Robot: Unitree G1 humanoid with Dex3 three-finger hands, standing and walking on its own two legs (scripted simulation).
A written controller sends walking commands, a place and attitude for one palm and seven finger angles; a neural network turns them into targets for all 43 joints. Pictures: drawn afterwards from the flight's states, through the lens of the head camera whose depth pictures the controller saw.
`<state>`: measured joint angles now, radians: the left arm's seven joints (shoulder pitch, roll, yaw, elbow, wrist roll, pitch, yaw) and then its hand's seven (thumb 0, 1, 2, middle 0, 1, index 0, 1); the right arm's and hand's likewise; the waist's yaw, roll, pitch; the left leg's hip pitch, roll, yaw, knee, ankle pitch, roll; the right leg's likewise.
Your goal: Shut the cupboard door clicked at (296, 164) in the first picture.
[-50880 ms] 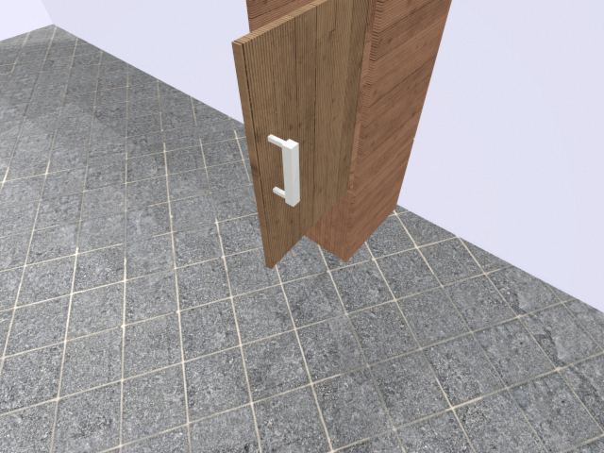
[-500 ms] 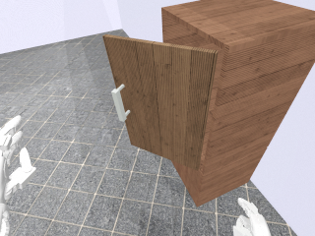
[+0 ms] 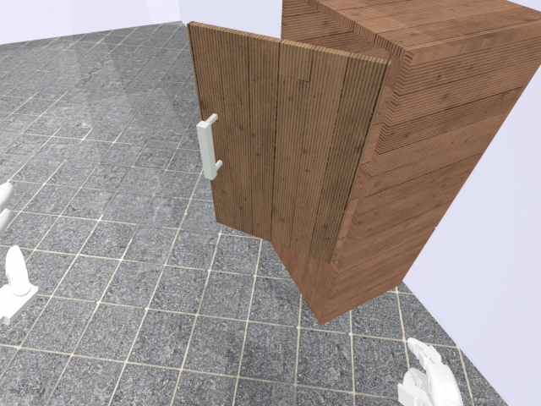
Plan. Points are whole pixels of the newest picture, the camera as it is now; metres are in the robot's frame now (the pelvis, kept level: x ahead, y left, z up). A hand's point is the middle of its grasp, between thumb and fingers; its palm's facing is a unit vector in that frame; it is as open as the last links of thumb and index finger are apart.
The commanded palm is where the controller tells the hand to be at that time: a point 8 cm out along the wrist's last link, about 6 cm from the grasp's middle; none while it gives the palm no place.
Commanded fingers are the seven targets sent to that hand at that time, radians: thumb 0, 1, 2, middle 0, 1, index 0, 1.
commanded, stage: step back with the hand held close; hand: left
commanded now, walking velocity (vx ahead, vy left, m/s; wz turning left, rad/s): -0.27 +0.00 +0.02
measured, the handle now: (212, 147) +0.67 +0.18 -0.01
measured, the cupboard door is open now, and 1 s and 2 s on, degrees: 40 40 40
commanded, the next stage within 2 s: stop stepping back and stand still in 0.62 s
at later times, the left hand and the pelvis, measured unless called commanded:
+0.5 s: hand out of the picture +0.10 +0.28 +0.17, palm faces +0.50 -0.76 -0.41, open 7.4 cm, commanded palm +0.02 +0.31 +0.18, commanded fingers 0.00 0.90 0.90 -0.20 -0.30 -0.20 -0.30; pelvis -0.10 +0.00 -0.01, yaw +4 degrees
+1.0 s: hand out of the picture -0.01 +0.28 +0.18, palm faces +0.50 -0.80 -0.34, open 7.4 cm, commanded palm -0.04 +0.31 +0.18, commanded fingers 0.00 0.90 0.90 -0.20 -0.30 -0.20 -0.30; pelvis -0.19 +0.01 -0.01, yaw -2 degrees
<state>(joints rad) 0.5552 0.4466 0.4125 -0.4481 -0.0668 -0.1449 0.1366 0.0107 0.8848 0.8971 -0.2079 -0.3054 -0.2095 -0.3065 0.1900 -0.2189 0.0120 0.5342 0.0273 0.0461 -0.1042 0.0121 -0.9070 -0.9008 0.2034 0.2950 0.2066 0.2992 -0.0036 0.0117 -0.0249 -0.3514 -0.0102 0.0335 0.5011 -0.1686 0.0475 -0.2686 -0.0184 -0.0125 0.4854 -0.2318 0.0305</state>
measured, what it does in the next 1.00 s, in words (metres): walks backwards: right foot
